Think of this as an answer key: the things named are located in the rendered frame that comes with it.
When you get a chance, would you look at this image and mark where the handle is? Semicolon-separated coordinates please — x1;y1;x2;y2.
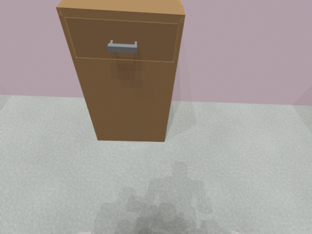
107;40;137;53

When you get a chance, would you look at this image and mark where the cabinet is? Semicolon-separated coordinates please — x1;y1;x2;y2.
56;0;185;142

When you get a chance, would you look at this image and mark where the drawer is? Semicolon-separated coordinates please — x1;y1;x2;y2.
66;17;178;61

